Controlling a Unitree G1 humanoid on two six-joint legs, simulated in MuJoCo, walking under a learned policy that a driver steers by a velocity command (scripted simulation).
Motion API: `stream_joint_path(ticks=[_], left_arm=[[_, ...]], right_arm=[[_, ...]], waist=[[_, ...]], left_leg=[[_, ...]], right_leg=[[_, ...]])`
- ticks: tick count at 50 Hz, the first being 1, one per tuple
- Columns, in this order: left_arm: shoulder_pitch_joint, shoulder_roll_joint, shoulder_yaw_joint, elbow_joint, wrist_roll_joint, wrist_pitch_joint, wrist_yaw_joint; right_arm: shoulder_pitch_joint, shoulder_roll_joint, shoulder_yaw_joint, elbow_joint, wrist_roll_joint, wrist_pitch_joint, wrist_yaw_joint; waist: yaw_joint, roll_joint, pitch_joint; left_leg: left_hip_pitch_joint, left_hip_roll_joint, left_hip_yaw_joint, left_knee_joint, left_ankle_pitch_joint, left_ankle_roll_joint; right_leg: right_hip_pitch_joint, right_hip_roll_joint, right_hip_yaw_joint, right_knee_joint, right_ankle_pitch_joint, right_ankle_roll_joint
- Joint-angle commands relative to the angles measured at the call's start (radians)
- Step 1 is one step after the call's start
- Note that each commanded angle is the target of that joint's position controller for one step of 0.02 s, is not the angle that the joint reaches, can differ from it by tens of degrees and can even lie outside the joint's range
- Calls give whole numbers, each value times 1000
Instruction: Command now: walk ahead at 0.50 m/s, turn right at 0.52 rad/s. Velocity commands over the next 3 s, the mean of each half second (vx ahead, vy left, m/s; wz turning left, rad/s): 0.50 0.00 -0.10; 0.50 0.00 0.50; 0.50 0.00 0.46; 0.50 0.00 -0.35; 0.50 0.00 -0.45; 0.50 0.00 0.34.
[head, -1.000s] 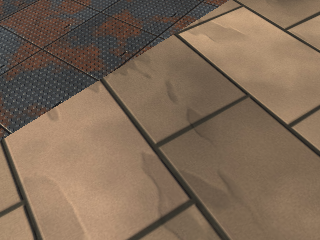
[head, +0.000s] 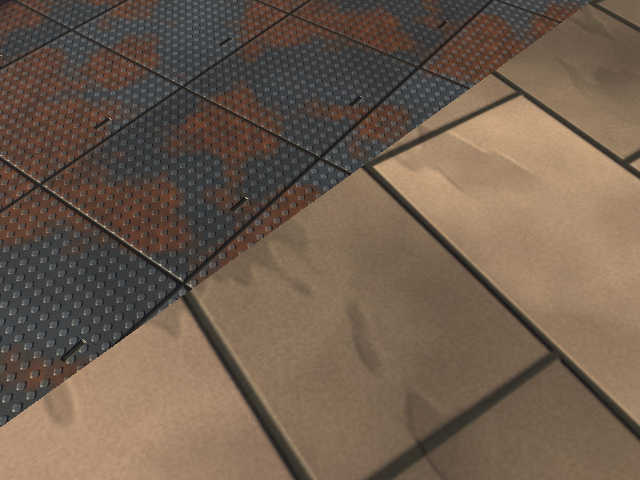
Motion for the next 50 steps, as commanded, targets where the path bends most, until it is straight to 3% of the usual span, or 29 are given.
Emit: stream_joint_path(ticks=[1, 4, 7, 11, 13, 16, 18, 19, 20, 21, 22, 23, 24, 25, 26, 30, 34, 40, 42, 44, 45, 46, 47, 48, 49, 50], left_arm=[[50, 104, 22, -35, -9, -27, 6], [86, 145, 33, -29, -9, -38, 6], [140, 138, 32, -20, -11, -34, 6], [217, 119, 20, 9, -1, -43, 12], [230, 125, 17, 18, 9, -47, 16], [179, 146, 16, 20, 23, -52, 29], [149, 158, 15, 21, 28, -50, 30], [149, 141, 6, 7, 24, -53, 31], [242, 66, -12, -25, -7, -58, 20], [224, 112, -3, -23, 22, -60, 19], [140, 122, -3, -41, 37, -62, 16], [73, 117, -9, -59, 36, -71, 10], [46, 104, -11, -70, 34, -69, 6], [42, 96, -14, -77, 43, -53, 5], [75, 81, -20, -77, 44, -39, 1], [-19, 67, -28, -118, 42, -17, 1], [-175, 52, -36, -174, 36, -15, -3], [-328, 50, -49, -241, 20, -34, -6], [-292, 69, -45, -243, 18, -43, -2], [-129, 107, -30, -197, 16, -53, 12], [0, 145, -16, -167, 25, -65, 25], [165, 223, 3, -163, 46, -69, 44], [128, 286, 18, -167, 48, -50, 47], [69, 198, 10, -173, 31, -37, 42], [17, 112, -10, -185, 24, -35, 37], [-10, 80, -18, -180, 26, -38, 32]], right_arm=[[40, -102, -22, -71, -22, 24, 9], [-47, -91, -18, -115, -19, 40, 15], [-160, -85, -12, -153, -12, 40, 20], [-267, -79, -2, -176, 1, 30, 29], [-303, -90, -3, -190, 5, 25, 31], [-219, -123, -18, -169, 8, 19, 31], [12, -152, -38, -90, 7, 12, 16], [169, -190, -53, -52, -7, 6, 6], [257, -312, -89, -43, -22, 10, 1], [195, -267, -84, -34, 19, 26, 18], [103, -220, -76, -52, 36, 31, 24], [53, -171, -66, -62, 29, 31, 27], [38, -150, -59, -58, 23, 29, 24], [32, -128, -51, -46, 27, 26, 21], [39, -148, -56, -42, 28, 20, 18], [101, -178, -69, -24, 32, 13, 13], [178, -180, -75, -9, 35, 20, 10], [254, -185, -82, -7, 16, 36, -6], [220, -202, -88, -23, 14, 38, -14], [155, -223, -94, -45, 16, 34, -12], [140, -211, -90, -50, 27, 26, -3], [152, -136, -70, -82, 38, 14, 3], [262, -91, -62, -110, 50, 20, 4], [248, -170, -71, -74, 12, 38, -6], [178, -174, -74, -74, 4, 44, 4], [140, -148, -69, -83, 6, 46, 13]], waist=[[-27, 10, -29], [-13, -26, -18], [35, -58, -12], [101, -70, -14], [110, -74, -1], [44, -85, -13], [-62, -58, -125], [-126, -17, -217], [-92, 207, -329], [-63, 199, -310], [-35, 97, -159], [-30, 23, -84], [-8, 7, -38], [19, 3, -17], [38, 53, -38], [22, 40, -19], [-32, 45, -8], [-87, 63, -19], [-54, 74, -23], [26, 73, -82], [93, 15, -155], [144, -110, -316], [58, -312, -354], [34, -150, -225], [33, -51, -113], [22, -38, -56]], left_leg=[[-151, 61, -30, -76, 30, -43], [-179, 64, 4, -223, 124, -76], [-218, 55, 18, -405, 258, -84], [-215, 42, 48, -573, 371, -40], [-221, 32, 51, -625, 348, -4], [-95, -15, 52, -691, 224, 61], [163, -88, 81, -758, 197, 106], [395, 15, -42, -768, 179, 153], [659, 281, -523, -816, 108, 301], [670, 323, -775, -945, 129, 342], [545, 293, -640, -947, 34, 324], [422, 251, -531, -975, 90, 301], [337, 204, -455, -997, 161, 273], [271, 145, -387, -1016, 231, 230], [248, 140, -362, -1022, 301, 241], [206, 92, -301, -1056, 370, 253], [256, 63, -298, -1043, 414, 212], [386, 78, -360, -932, 586, 198], [376, 91, -395, -892, 607, 173], [307, 58, -395, -766, 702, 131], [237, -3, -346, -587, 650, 105], [122, -62, -250, -310, 355, 82], [-161, -199, -145, -108, -255, 59], [-247, -94, -132, -15, -183, 62], [-239, -60, -123, -22, -88, 56], [-215, -33, -110, -55, -30, 44]], right_leg=[[92, -275, 329, -251, 344, -172], [57, -230, 292, -273, 359, -153], [118, -205, 276, -267, 364, -107], [256, -237, 245, -268, 446, -64], [330, -275, 244, -261, 477, -61], [383, -316, 198, -184, 697, -28], [375, -278, 129, 89, 900, 1], [228, -250, 97, 321, 711, 18], [-107, -88, 7, 723, 214, 78], [-296, -32, 75, 838, -293, 74], [-367, -109, 121, 861, -217, 68], [-362, -149, 114, 808, -147, 73], [-338, -177, 109, 745, -125, 79], [-294, -197, 105, 694, -108, 90], [-261, -200, 96, 661, -110, 108], [-309, -215, 57, 525, -43, 167], [-357, -209, 47, 339, 117, 193], [-349, -152, 51, 169, 132, 174], [-248, -137, 69, 94, 90, 152], [11, -94, 57, 17, 34, 118], [213, -149, 103, -41, 47, 85], [444, -401, 349, -72, -185, 34], [565, -596, 782, -194, -272, -67], [441, -573, 776, -189, -365, -75], [320, -516, 610, -202, -300, -56], [234, -466, 469, -233, -148, -38]])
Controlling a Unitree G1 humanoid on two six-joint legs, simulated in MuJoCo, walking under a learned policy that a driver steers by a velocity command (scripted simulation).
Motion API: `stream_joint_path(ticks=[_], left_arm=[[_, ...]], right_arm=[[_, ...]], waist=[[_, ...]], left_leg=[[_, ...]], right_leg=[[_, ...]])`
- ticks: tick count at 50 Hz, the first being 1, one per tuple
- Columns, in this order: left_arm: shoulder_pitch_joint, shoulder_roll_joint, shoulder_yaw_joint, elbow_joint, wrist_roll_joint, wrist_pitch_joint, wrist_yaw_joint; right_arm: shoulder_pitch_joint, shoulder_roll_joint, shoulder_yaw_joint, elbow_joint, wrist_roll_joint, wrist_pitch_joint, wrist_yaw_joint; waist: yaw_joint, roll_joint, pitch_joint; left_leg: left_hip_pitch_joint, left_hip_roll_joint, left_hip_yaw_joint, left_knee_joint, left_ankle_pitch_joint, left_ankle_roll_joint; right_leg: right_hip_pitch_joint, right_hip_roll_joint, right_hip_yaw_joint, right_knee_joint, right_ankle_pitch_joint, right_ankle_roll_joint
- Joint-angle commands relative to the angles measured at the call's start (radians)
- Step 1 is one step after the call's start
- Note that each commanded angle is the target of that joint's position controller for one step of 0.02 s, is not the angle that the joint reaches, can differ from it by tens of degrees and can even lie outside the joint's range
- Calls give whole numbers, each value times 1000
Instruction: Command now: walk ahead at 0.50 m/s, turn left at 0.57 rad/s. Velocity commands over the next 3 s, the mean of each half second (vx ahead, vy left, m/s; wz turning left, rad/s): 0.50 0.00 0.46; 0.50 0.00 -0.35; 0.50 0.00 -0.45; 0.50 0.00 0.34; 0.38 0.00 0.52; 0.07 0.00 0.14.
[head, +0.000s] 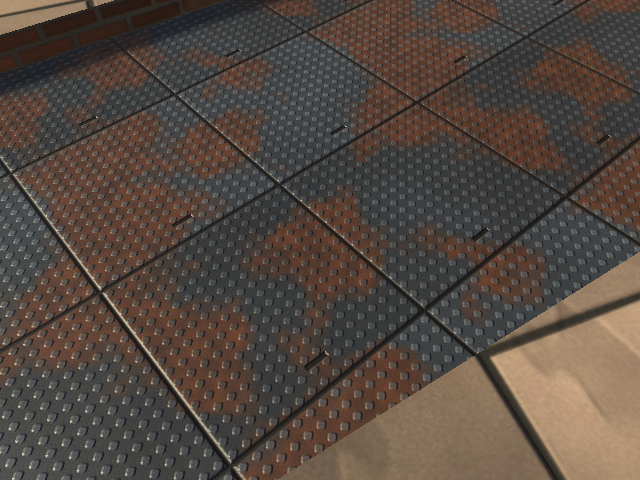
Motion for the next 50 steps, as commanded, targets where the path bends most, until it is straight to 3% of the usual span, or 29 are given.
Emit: stream_joint_path(ticks=[1, 3, 5, 12, 15, 18, 19, 20, 21, 22, 23, 24, 25, 26, 27, 28, 31, 33, 37, 38, 39, 42, 43, 45, 46, 47, 48, 49, 50], left_arm=[[140, 94, 36, -10, -4, -5, 4], [170, 99, 39, 14, -13, -25, 0], [199, 103, 45, 34, -24, -38, -7], [265, 111, 54, 78, -24, -29, -9], [293, 151, 63, 95, -24, -23, 0], [320, 167, 66, 122, -17, -7, 4], [330, 177, 65, 134, -17, -1, 6], [332, 179, 61, 143, -16, 6, 7], [313, 168, 53, 134, -24, 11, 7], [390, 39, 22, 89, -31, 14, -7], [407, 115, 46, 94, -36, 23, -5], [292, 168, 65, 86, -39, 22, -1], [263, 138, 57, 82, -55, 15, -6], [281, 125, 57, 106, -49, 21, -7], [312, 106, 58, 131, -33, 40, -9], [336, 94, 60, 151, -24, 57, -13], [306, 67, 68, 156, -31, 79, -35], [241, 65, 72, 142, -28, 83, -47], [152, 52, 67, 123, -14, 89, -53], [159, 62, 74, 132, -5, 91, -53], [149, 73, 79, 134, -3, 90, -52], [66, 72, 82, 120, 14, 84, -59], [16, 77, 91, 105, 14, 81, -58], [-28, 73, 93, 95, 19, 74, -52], [-89, 68, 92, 69, 10, 64, -46], [-144, 60, 89, 50, 14, 57, -47], [-177, 49, 85, 33, 15, 50, -51], [-190, 52, 83, 20, 11, 41, -58], [-196, 38, 76, 30, -2, 44, -63]], right_arm=[[-18, -73, -13, -79, -17, 4, 18], [-13, -61, -11, -90, -20, 25, 33], [-67, -52, -8, -116, -20, 36, 43], [-303, 0, 23, -209, -13, 31, 70], [-390, 1, 26, -249, -16, 24, 87], [-342, -17, 20, -244, -23, 32, 71], [-289, -21, 17, -227, -27, 30, 62], [-161, -37, 6, -183, -32, 20, 51], [-4, -70, -9, -137, -43, 8, 37], [37, -169, -24, -142, -52, 1, 18], [54, -202, -35, -161, -6, 5, 10], [7, -155, -25, -145, 6, 2, 5], [-44, -109, -9, -130, 1, -9, 5], [-86, -65, 5, -122, -4, -19, 11], [-105, -36, 16, -114, 2, -30, 8], [-107, -14, 23, -110, 2, -40, 9], [-82, -37, 16, -87, -1, -68, 9], [-59, -57, 12, -65, 1, -66, 0], [3, -52, 9, -20, 3, -63, -8], [37, -58, 5, 1, -8, -69, -11], [38, -61, 4, 0, -19, -72, -12], [82, -54, 7, 28, -21, -75, -19], [136, -32, 9, 66, -19, -82, -27], [170, -48, 2, 88, -27, -88, -36], [184, -43, 4, 95, -29, -95, -31], [209, -34, 7, 112, -34, -103, -32], [219, -28, 9, 125, -38, -109, -34], [185, -25, 11, 133, -38, -118, -39], [130, -29, 13, 122, -49, -122, -32]], waist=[[74, -94, -16], [58, -145, -24], [56, -128, -16], [91, -114, 37], [110, -110, 52], [84, -134, 12], [62, -135, -12], [4, -111, -66], [-79, -47, -144], [-29, 200, -298], [-59, 198, -398], [-54, 57, -237], [-12, 59, -114], [36, 31, -53], [68, 44, -21], [77, 51, -17], [94, 37, 1], [83, 38, 33], [57, 44, 33], [55, 47, 30], [53, 31, 22], [30, 30, 74], [16, 49, 107], [-4, 52, 129], [-17, 34, 156], [-34, 37, 183], [-35, 37, 202], [1, 10, 218], [2, -17, 208]], left_leg=[[-344, 131, 13, 126, 96, -22], [-310, 141, 31, 121, 124, -33], [-360, 152, 36, 112, 167, -39], [-387, 159, 125, -200, 421, -33], [-323, 138, 183, -336, 400, -2], [-195, 86, 199, -350, 232, 36], [-115, 54, 197, -382, 185, 55], [40, 25, 178, -451, 209, 77], [267, 71, 106, -552, 236, 104], [587, 414, -315, -576, 256, 181], [608, 546, -602, -675, 392, 296], [485, 479, -388, -666, 517, 263], [331, 445, -248, -698, 619, 226], [236, 396, -153, -732, 653, 169], [173, 367, -85, -764, 650, 132], [133, 347, -50, -800, 621, 103], [132, 331, 14, -876, 572, 91], [152, 324, 64, -900, 592, 80], [233, 326, 146, -897, 611, 85], [283, 358, 141, -871, 657, 100], [311, 352, 164, -841, 622, 111], [341, 363, 191, -787, 647, 112], [436, 386, 163, -761, 609, 99], [543, 414, 155, -736, 613, 80], [556, 390, 179, -742, 552, 71], [555, 392, 182, -743, 554, 70], [547, 394, 194, -743, 562, 65], [484, 380, 236, -748, 533, 35], [373, 331, 302, -743, 448, 26]], right_leg=[[293, -314, 360, -322, -58, -112], [257, -284, 246, -335, 120, -101], [272, -283, 172, -350, 231, -111], [274, -243, -55, -357, 335, -96], [304, -256, -98, -338, 394, -75], [357, -275, -143, -208, 694, -68], [365, -282, -143, -127, 822, -69], [337, -272, -151, 19, 839, -60], [212, -241, -177, 260, 688, -44], [-99, -125, -175, 633, -148, -8], [-245, 7, -21, 841, -387, -1], [-296, -35, 104, 834, -278, -15], [-264, -57, 108, 769, -220, -18], [-213, -88, 112, 685, -191, -16], [-170, -101, 113, 629, -172, -9], [-124, -105, 116, 590, -142, -4], [-168, -98, 127, 534, -20, -1], [-241, -100, 128, 474, 52, 5], [-333, -103, 105, 420, 164, 14], [-375, -109, 121, 472, 200, 0], [-404, -107, 96, 488, 237, -5], [-471, -104, 75, 479, 262, -27], [-585, -113, 133, 476, 271, -34], [-698, -106, 150, 477, 209, -40], [-732, -92, 106, 413, 217, -39], [-744, -96, 81, 386, 228, -45], [-742, -104, 67, 352, 245, -52], [-659, -120, 75, 235, 358, -51], [-501, -103, -16, 119, 474, -45]])
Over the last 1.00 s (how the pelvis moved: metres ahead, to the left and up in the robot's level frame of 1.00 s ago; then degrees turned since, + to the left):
0.57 0.03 0.00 16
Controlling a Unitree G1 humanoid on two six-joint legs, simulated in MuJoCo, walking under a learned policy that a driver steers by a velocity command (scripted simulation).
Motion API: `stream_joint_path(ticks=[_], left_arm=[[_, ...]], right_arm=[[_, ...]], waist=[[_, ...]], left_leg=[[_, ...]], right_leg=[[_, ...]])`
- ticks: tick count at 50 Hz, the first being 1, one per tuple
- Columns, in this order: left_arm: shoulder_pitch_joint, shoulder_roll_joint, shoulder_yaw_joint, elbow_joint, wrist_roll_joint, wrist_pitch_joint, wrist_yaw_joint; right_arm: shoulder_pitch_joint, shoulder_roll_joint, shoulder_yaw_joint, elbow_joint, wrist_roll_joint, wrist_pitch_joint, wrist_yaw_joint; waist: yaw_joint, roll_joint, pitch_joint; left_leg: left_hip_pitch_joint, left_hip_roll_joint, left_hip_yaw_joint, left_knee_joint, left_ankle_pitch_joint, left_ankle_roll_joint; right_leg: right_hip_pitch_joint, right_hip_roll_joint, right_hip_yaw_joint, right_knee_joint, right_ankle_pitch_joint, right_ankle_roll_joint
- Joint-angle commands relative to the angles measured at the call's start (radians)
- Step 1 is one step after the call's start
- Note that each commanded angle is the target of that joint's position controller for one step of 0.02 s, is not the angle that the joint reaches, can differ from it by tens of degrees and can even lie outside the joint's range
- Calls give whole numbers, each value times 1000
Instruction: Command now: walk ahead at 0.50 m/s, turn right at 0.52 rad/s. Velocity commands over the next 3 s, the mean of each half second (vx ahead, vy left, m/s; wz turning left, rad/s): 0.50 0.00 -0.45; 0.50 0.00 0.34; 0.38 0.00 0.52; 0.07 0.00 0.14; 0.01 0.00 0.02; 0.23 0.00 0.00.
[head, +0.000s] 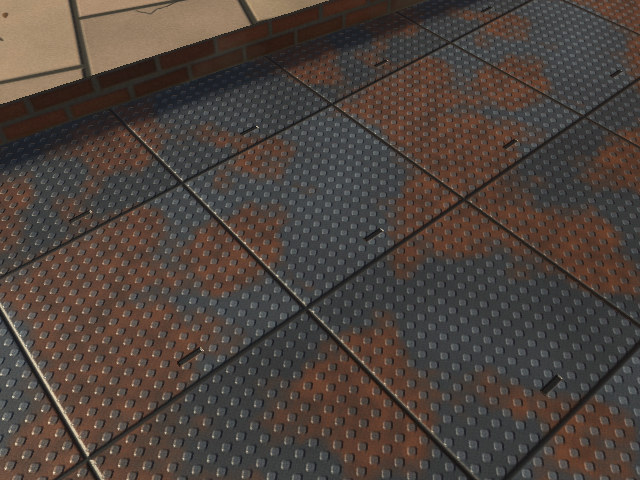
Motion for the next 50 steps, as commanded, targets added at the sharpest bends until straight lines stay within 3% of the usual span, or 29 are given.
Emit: stream_joint_path(ticks=[1, 3, 4, 6, 7, 8, 9, 10, 11, 12, 13, 14, 15, 17, 19, 22, 24, 28, 31, 32, 33, 34, 35, 36, 37, 38, 40, 43, 50], left_arm=[[-213, 25, -11, -106, -11, -34, -25], [-149, 0, -19, -70, -13, -28, -48], [-86, 6, -17, -36, -14, -18, -42], [118, 45, -4, 45, 6, -14, -11], [256, 83, 11, 102, 18, -15, 5], [388, 129, 34, 149, 36, -26, 19], [409, 235, 57, 184, 32, -30, 22], [421, 317, 59, 161, 13, -49, 19], [414, 264, 53, 137, -27, -44, 20], [382, 205, 38, 124, -34, -35, 24], [280, 203, 31, 100, -25, -28, 45], [217, 159, 15, 68, -46, -38, 52], [187, 149, 9, 72, -46, -46, 59], [204, 156, 9, 66, -39, -65, 63], [221, 137, 3, 83, -48, -80, 56], [266, 80, -11, 103, -55, -90, 41], [307, 70, -14, 114, -56, -87, 41], [382, 90, -11, 148, -25, -83, 51], [353, 101, -14, 154, -9, -87, 62], [329, 116, -13, 153, -8, -89, 63], [296, 119, -14, 144, -13, -90, 62], [266, 99, -25, 107, -25, -97, 60], [338, 27, -37, 78, -51, -102, 40], [244, 111, -19, 68, -12, -102, 42], [172, 101, -20, 37, -18, -111, 37], [139, 88, -23, 30, -19, -116, 36], [163, 69, -26, 27, -1, -93, 35], [146, 48, -33, 9, 1, -62, 29], [-128, 49, -41, -91, -13, -55, 27]], right_arm=[[18, -99, -12, -6, 2, -27, -1], [-14, -89, -2, 1, 20, -20, -2], [-27, -99, 0, 9, 25, -8, -6], [4, -117, -1, 29, 29, 15, -13], [13, -122, -6, 44, 32, 28, -15], [-52, -152, -26, 33, 62, 32, -3], [-63, -92, -26, 23, 46, 43, -6], [86, -39, -6, -40, 79, 34, -10], [-9, -79, -2, -66, 73, 30, -12], [-75, -112, -3, -84, 38, 35, -8], [-106, -85, 5, -97, 16, 34, 7], [-163, -105, -4, -105, -7, 46, 14], [-185, -92, -4, -121, -14, 67, 20], [-217, -61, 6, -139, -4, 91, 25], [-244, -38, 13, -144, 8, 86, 30], [-337, -34, 16, -149, 26, 74, 40], [-434, -33, 16, -170, 38, 73, 48], [-555, -38, 5, -213, 36, 72, 62], [-495, -44, -10, -201, 35, 68, 63], [-402, -53, -20, -172, 32, 67, 59], [-228, -72, -34, -118, 23, 62, 53], [-42, -153, -61, -76, 1, 57, 44], [14, -263, -92, -58, 6, 64, 47], [-60, -201, -77, -60, 44, 79, 57], [-158, -170, -69, -85, 45, 84, 56], [-204, -128, -58, -88, 38, 83, 56], [-232, -90, -45, -80, 41, 76, 45], [-197, -139, -58, -76, 49, 61, 42], [-65, -149, -67, -63, 50, 72, 35]], waist=[[-23, 11, 195], [-3, 19, 156], [21, 41, 119], [91, 63, 12], [145, 82, -47], [256, -23, -77], [229, -143, -43], [105, -228, -274], [163, -49, -396], [158, 48, -301], [98, 2, -235], [68, 70, -145], [30, 42, -96], [11, 79, -71], [0, 49, -60], [54, -9, -39], [96, -10, -7], [133, -11, 72], [88, -24, 63], [41, -30, 12], [-44, -17, -72], [-118, 57, -177], [-68, 304, -279], [-56, 132, -216], [-26, 95, -84], [1, 31, -25], [62, 58, -7], [74, 75, -33], [-16, 99, 1]], left_leg=[[-152, 247, -52, -47, 459, 103], [-228, 234, -6, 37, 480, 93], [-199, 235, 9, 148, 596, 87], [-123, 239, 5, 511, 800, 75], [-166, 239, -20, 742, 818, 76], [-307, 157, -13, 1126, 603, 58], [-668, 15, -62, 1547, -293, 53], [-968, 67, -252, 1615, -326, 46], [-1012, 112, -303, 1521, -174, 27], [-1060, 135, -299, 1412, -58, 30], [-1082, 140, -292, 1289, 71, 16], [-968, 163, -306, 1141, 187, -5], [-865, 171, -323, 1046, 170, -45], [-786, 193, -332, 927, 174, -84], [-718, 203, -314, 732, 320, -74], [-687, 184, -280, 501, 537, -14], [-727, 162, -256, 400, 606, 9], [-777, 103, -226, 290, 490, 54], [-675, 33, -202, 234, 337, 107], [-564, -4, -184, 212, 301, 131], [-368, -25, -190, 153, 339, 168], [-114, 142, -422, 118, 319, 242], [134, 406, -960, -6, 279, 415], [107, 366, -993, -55, 183, 380], [-39, 345, -844, -63, 222, 351], [-156, 299, -760, -86, 325, 317], [-301, 214, -634, -110, 479, 262], [-370, 176, -572, -131, 573, 272], [-297, 141, -593, -136, 528, 234]], right_leg=[[1, -8, -98, -288, 305, -16], [231, 23, -127, -386, 430, -38], [299, 47, -144, -389, 419, -45], [462, 75, -167, -429, 381, -64], [623, 77, -159, -438, 338, -77], [826, 65, -134, -576, 408, -117], [1021, -37, -21, -447, 570, -145], [1388, -267, 164, -80, 1167, -219], [1367, -309, 295, -170, 981, -277], [1207, -263, 337, -315, 466, -268], [1035, -269, 442, -475, -116, -290], [794, -253, 445, -548, -101, -259], [604, -241, 445, -572, 0, -285], [439, -197, 395, -569, 89, -286], [379, -134, 271, -589, 178, -242], [468, -57, 148, -608, 145, -151], [566, -58, 127, -629, 80, -112], [723, -112, 96, -644, 61, -107], [791, -135, 36, -539, 328, -95], [797, -126, 6, -422, 485, -86], [742, -94, -44, -227, 526, -62], [536, -50, -95, 68, 280, -30], [159, 161, -132, 440, -544, 22], [23, 115, 26, 476, -616, 2], [-5, 62, 31, 438, -526, 5], [37, 28, 29, 361, -470, 14], [149, -5, 24, 253, -440, 47], [190, -1, -6, 164, -410, 92], [101, 9, -7, -123, -198, 145]])
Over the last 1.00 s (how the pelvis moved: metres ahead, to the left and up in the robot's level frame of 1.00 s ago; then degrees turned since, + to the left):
0.48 0.06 -0.02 0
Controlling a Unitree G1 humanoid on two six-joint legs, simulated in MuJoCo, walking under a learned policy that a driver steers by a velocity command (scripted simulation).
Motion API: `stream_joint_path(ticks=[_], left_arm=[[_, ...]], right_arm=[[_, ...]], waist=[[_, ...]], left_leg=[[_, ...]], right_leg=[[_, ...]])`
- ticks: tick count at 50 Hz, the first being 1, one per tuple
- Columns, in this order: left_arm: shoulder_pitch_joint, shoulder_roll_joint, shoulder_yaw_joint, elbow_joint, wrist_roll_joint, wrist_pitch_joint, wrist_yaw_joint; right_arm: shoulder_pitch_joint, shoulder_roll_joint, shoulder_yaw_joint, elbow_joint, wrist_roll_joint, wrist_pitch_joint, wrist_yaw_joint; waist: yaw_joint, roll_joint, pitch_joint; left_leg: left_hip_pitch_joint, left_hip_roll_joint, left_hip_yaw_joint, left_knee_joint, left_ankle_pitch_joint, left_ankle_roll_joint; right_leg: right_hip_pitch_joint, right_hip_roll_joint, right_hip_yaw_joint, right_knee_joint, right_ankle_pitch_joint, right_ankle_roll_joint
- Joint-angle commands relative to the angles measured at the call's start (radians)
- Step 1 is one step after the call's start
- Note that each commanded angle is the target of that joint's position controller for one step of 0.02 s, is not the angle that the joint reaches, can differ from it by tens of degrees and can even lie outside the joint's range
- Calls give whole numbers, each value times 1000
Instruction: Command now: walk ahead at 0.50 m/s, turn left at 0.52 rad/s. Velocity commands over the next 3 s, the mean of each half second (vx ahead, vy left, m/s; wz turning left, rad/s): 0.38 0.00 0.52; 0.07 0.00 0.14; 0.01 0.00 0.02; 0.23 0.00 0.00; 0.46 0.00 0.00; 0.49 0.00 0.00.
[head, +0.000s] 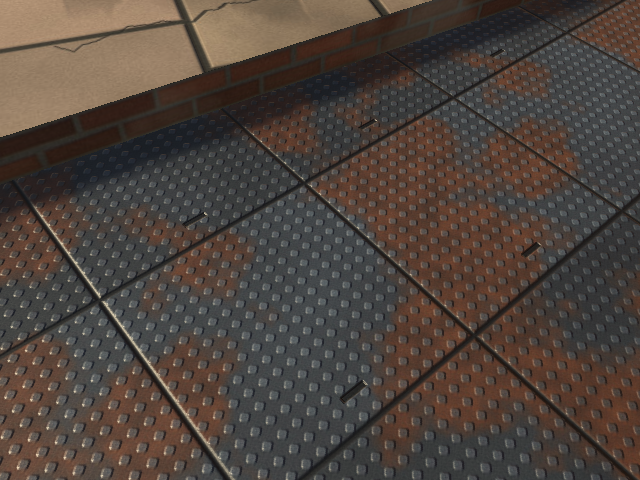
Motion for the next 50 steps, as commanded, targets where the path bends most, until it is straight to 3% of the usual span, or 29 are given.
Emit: stream_joint_path(ticks=[1, 5, 8, 9, 10, 11, 12, 13, 14, 16, 17, 21, 25, 29, 31, 32, 33, 34, 35, 36, 37, 39, 41, 44, 46, 47, 48, 49, 50], left_arm=[[-122, 60, 6, -94, -7, -11, -1], [-183, 73, 1, -132, -17, -26, -2], [-11, 115, 16, -92, -23, -45, 8], [109, 150, 29, -61, -13, -59, 20], [276, 234, 50, -50, 10, -68, 37], [274, 317, 69, -55, 17, -50, 41], [204, 234, 59, -65, 6, -37, 38], [147, 139, 35, -85, -4, -37, 34], [120, 98, 22, -81, -4, -41, 32], [136, 78, 13, -63, -10, -51, 33], [156, 85, 14, -52, -16, -57, 31], [180, 108, 19, -30, -22, -59, 31], [168, 118, 18, -11, -26, -47, 28], [216, 149, 29, 25, -31, -31, 24], [234, 149, 30, 41, -36, -17, 28], [285, 125, 23, 31, -30, -16, 28], [381, 25, -5, 18, -36, -5, 26], [352, 67, 2, 49, -40, 30, 33], [295, 87, 9, 38, -37, 47, 34], [250, 81, 9, 36, -30, 54, 36], [243, 80, 9, 45, -26, 60, 38], [296, 68, 7, 86, -18, 74, 40], [297, 49, 4, 103, -24, 80, 43], [271, 36, 0, 116, -25, 86, 48], [297, 21, -3, 142, -20, 80, 48], [301, 26, -5, 150, -14, 74, 48], [301, 50, -5, 149, -2, 62, 48], [253, 86, 0, 143, -10, 54, 45], [219, 63, -7, 145, -17, 44, 39]], right_arm=[[61, -159, -35, -47, -3, -8, -8], [79, -173, -40, -58, -18, -3, -16], [-3, -206, -49, -92, -21, -9, -21], [-20, -198, -47, -99, -11, -18, -14], [-22, -131, -28, -133, 4, -32, -7], [83, -74, -18, -163, 31, -27, -7], [92, -149, -25, -124, -1, -6, -20], [35, -153, -28, -116, -14, 2, -15], [-5, -129, -25, -121, -17, 7, -10], [-21, -119, -28, -126, -33, 31, 0], [-25, -113, -28, -131, -33, 42, 5], [-109, -84, -14, -171, -27, 58, 23], [-194, -58, 16, -195, -27, 54, 33], [-229, -87, 22, -200, -30, 45, 25], [-162, -100, 21, -170, -44, 22, 15], [-114, -168, 9, -161, -56, 7, 6], [-102, -216, 5, -176, -46, 8, -4], [-83, -153, 18, -160, 8, 17, -18], [-134, -137, 27, -157, 6, 25, -25], [-201, -109, 40, -159, -6, 32, -33], [-245, -93, 48, -159, -13, 36, -40], [-273, -96, 49, -150, -17, 38, -44], [-259, -100, 47, -129, -16, 35, -40], [-262, -108, 43, -100, -18, 40, -37], [-280, -110, 40, -86, -11, 50, -36], [-262, -105, 39, -73, -6, 54, -35], [-241, -91, 41, -62, -4, 56, -33], [-224, -80, 38, -56, 5, 60, -29], [-233, -73, 40, -40, 2, 61, -25]], waist=[[-20, 110, -4], [-31, 125, -3], [66, 127, -52], [127, 67, -117], [189, -67, -269], [121, -305, -346], [78, -156, -233], [75, -26, -118], [63, 13, -62], [41, -61, -59], [38, -84, -73], [35, -100, -83], [43, -111, -85], [61, -103, -84], [24, -28, -104], [24, 92, -168], [61, 287, -271], [16, 202, -340], [33, 169, -229], [53, 150, -139], [76, 151, -95], [98, 159, -96], [91, 139, -114], [80, 157, -95], [100, 143, -71], [100, 112, -49], [88, 71, -28], [47, -12, 27], [42, -53, 41]], left_leg=[[12, 234, -225, -84, 228, 125], [64, 250, -266, -1, 346, 109], [-19, 230, -297, 126, 418, 53], [-78, 169, -253, 288, 410, 27], [-190, 102, -149, 568, 222, 0], [-469, -37, -27, 786, -365, -22], [-544, 67, -10, 904, -324, -18], [-527, 98, -4, 911, -239, -26], [-499, 123, 10, 888, -197, -44], [-454, 142, 38, 861, -194, -70], [-443, 130, 50, 857, -178, -78], [-477, 114, 63, 738, -85, -100], [-324, 113, 117, 458, 57, -92], [-233, 105, 135, 292, 43, -59], [-85, 101, 119, 105, 182, -29], [65, 243, -12, 100, 544, 0], [238, 526, -280, 152, 1029, 154], [171, 520, -274, 119, 865, 230], [86, 467, -238, 60, 673, 215], [2, 418, -196, 17, 540, 174], [-54, 379, -153, -11, 484, 137], [-112, 327, -86, -25, 421, 101], [-115, 319, -80, -32, 325, 98], [-155, 311, -102, -58, 71, 85], [-220, 290, -104, -61, -114, 48], [-263, 278, -110, -69, -204, 7], [-291, 254, -104, -49, -235, -35], [-248, 184, -34, -35, -179, -59], [-116, 163, -4, 14, -62, -67]], right_leg=[[-12, 41, -37, -82, 67, 14], [46, 77, -30, -196, 21, -2], [343, 123, -35, -320, -52, -41], [527, 88, -5, -377, -39, -69], [757, -143, 215, -413, -230, -123], [921, -352, 645, -537, -321, -224], [807, -347, 648, -519, -309, -237], [682, -298, 474, -505, -99, -224], [600, -254, 312, -499, 191, -214], [540, -186, 115, -478, 537, -191], [536, -174, 68, -470, 649, -187], [539, -165, -31, -492, 723, -216], [471, -120, -131, -494, 670, -203], [517, -144, -103, -412, 608, -191], [491, -105, -116, -260, 475, -151], [407, -55, -155, -122, 234, -107], [242, 65, -177, 99, -472, -69], [276, 82, -66, 153, -567, -67], [244, 76, -42, 185, -534, -62], [231, 65, -30, 152, -483, -60], [253, 55, -24, 104, -434, -53], [337, 75, -46, 45, -375, -44], [374, 83, -51, -26, -353, -40], [416, 88, -59, -147, -284, -44], [496, 97, -78, -304, -160, -59], [535, 79, -52, -388, -99, -71], [541, 9, 32, -451, -125, -86], [395, -32, 98, -489, -256, -107], [269, -48, 128, -552, -345, -107]])
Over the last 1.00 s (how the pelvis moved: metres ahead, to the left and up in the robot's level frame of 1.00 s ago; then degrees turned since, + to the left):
0.59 -0.07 -0.11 0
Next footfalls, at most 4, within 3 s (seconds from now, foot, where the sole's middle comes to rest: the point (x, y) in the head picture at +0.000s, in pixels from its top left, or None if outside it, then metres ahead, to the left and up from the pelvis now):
0.18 right None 0.27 -0.14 -0.78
0.64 left None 0.35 0.10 -0.78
0.96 right None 0.34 -0.13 -0.78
2.34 right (270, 353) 0.76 0.07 -0.78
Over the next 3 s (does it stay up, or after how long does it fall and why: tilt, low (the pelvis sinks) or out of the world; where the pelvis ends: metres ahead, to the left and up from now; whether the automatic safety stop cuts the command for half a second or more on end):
stays up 0.93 0.23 -0.01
